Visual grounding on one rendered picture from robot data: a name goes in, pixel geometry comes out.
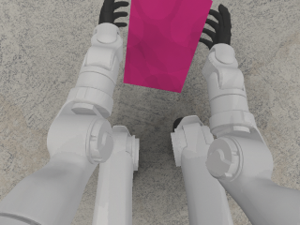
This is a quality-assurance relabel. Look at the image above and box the left robot thigh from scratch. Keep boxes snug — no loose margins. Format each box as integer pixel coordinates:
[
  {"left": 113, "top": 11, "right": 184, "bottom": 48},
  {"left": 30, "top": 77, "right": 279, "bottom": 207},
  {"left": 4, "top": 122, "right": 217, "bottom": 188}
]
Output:
[{"left": 92, "top": 132, "right": 140, "bottom": 225}]

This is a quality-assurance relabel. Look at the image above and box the carton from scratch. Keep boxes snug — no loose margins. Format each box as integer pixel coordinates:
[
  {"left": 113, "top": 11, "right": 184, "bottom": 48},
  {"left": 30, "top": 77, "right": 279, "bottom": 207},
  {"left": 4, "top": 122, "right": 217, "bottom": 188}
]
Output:
[{"left": 123, "top": 0, "right": 213, "bottom": 93}]

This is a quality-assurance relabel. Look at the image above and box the right robot shin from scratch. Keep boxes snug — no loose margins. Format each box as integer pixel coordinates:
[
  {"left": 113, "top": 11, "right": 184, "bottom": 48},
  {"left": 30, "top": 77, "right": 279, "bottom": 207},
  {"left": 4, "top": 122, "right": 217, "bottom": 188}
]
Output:
[{"left": 177, "top": 115, "right": 214, "bottom": 144}]

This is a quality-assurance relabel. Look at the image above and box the robot right forearm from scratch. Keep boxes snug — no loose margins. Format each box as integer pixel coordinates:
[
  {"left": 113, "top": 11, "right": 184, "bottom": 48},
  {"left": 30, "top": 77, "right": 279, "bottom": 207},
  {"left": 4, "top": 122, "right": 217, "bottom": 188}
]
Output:
[{"left": 202, "top": 43, "right": 267, "bottom": 146}]

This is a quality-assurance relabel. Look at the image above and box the left robot hand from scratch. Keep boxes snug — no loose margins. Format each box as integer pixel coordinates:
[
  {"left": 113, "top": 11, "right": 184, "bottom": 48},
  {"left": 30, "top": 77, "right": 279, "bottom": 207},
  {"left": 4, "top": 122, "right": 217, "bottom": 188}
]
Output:
[{"left": 98, "top": 0, "right": 129, "bottom": 28}]

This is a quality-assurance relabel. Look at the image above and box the robot left forearm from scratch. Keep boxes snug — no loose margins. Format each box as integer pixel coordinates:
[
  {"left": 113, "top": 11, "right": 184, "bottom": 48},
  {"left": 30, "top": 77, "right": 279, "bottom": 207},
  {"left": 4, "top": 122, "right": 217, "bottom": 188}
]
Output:
[{"left": 47, "top": 22, "right": 123, "bottom": 149}]

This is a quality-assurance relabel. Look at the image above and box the robot left upper arm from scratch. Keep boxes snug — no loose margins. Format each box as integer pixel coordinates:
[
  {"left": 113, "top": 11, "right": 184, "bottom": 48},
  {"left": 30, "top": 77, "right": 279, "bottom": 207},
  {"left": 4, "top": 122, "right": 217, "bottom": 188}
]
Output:
[{"left": 0, "top": 113, "right": 114, "bottom": 225}]

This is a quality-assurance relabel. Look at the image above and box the right robot hand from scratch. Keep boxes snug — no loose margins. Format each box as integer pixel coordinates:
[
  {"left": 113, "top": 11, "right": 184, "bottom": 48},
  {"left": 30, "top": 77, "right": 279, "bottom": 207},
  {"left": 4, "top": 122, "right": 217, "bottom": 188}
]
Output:
[{"left": 199, "top": 4, "right": 232, "bottom": 50}]

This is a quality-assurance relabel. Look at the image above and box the robot right upper arm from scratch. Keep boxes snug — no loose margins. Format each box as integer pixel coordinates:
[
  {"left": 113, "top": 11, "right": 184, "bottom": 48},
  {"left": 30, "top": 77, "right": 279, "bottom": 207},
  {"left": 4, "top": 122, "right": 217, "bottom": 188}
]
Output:
[{"left": 205, "top": 135, "right": 300, "bottom": 225}]

